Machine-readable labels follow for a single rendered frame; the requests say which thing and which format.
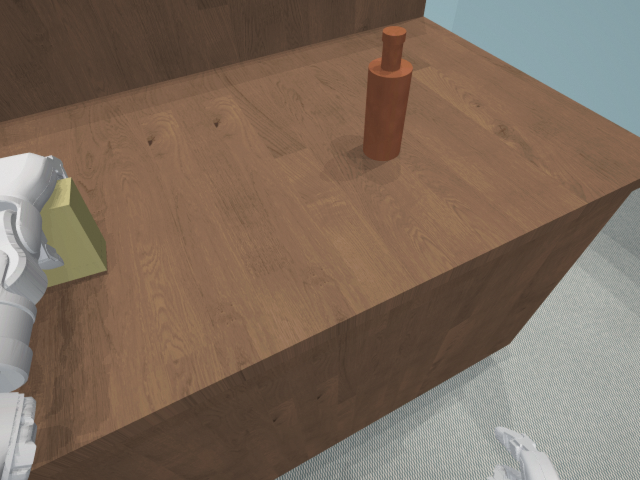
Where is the sponge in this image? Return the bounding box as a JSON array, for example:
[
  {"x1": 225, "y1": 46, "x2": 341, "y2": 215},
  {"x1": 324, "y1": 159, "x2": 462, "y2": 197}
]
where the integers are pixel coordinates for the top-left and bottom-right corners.
[{"x1": 40, "y1": 177, "x2": 107, "y2": 287}]

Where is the left robot upper arm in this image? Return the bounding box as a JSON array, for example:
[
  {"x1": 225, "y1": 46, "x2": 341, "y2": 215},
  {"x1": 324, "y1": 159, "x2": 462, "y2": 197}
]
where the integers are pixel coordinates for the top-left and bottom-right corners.
[{"x1": 0, "y1": 392, "x2": 37, "y2": 480}]

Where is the table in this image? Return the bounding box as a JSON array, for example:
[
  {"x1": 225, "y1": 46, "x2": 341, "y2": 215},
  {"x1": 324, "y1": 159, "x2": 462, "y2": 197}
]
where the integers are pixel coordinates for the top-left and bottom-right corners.
[{"x1": 0, "y1": 0, "x2": 640, "y2": 480}]

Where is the robot right hand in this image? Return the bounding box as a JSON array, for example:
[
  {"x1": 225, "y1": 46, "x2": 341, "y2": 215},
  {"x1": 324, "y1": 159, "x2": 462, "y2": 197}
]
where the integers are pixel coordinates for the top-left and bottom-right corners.
[{"x1": 487, "y1": 426, "x2": 561, "y2": 480}]

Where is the robot left hand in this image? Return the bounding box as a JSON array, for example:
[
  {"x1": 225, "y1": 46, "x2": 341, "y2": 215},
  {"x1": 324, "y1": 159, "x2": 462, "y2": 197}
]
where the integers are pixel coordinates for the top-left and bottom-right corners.
[{"x1": 0, "y1": 153, "x2": 68, "y2": 270}]

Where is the left robot forearm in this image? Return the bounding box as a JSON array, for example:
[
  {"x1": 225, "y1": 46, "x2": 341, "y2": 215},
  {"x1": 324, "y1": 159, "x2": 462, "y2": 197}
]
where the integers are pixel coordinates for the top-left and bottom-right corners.
[{"x1": 0, "y1": 195, "x2": 48, "y2": 393}]

